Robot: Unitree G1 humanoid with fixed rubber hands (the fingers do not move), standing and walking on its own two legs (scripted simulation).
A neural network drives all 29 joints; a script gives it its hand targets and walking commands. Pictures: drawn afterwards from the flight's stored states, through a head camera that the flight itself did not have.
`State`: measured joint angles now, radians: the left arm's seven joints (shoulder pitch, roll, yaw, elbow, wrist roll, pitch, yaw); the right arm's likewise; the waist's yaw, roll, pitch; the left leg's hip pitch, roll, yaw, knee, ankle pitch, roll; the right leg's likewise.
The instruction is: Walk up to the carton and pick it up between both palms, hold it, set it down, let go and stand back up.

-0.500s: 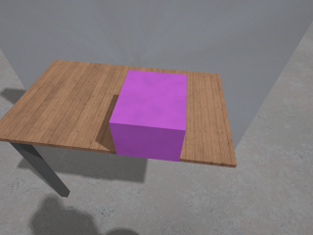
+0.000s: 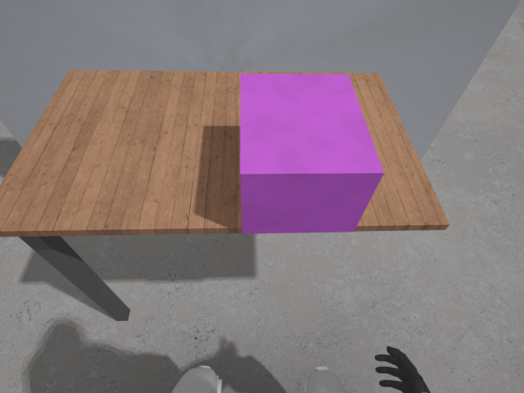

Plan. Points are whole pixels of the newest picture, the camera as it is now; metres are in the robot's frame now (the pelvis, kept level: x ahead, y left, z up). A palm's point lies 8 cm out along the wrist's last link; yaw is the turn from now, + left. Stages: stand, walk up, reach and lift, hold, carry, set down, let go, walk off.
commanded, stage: walk up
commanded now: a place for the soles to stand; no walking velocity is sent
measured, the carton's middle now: (296, 152) +0.54 -0.02 +0.04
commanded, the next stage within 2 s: none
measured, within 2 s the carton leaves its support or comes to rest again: neither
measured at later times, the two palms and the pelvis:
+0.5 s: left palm out of the picture +0.11 +0.31 -0.09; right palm out of the picture +0.00 -0.14 -0.11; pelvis +0.02 +0.10 +0.03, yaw -13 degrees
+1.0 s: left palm (40, 369) +0.14 +0.36 -0.09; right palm out of the picture +0.02 -0.13 -0.09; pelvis +0.05 +0.13 +0.04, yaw -19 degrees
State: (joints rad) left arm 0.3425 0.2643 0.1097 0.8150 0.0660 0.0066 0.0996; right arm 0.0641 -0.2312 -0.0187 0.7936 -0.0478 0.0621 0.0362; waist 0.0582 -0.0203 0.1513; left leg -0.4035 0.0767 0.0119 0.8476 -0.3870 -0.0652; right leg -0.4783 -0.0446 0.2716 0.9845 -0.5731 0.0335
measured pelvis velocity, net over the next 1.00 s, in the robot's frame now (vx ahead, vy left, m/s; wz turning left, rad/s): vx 0.05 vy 0.13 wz -0.33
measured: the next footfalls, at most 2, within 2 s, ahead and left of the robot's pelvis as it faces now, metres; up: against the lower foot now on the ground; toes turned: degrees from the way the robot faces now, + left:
right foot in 0.24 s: +0.05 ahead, -0.02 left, +0.00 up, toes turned -11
left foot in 0.52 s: +0.12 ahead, +0.24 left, +0.00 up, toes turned -10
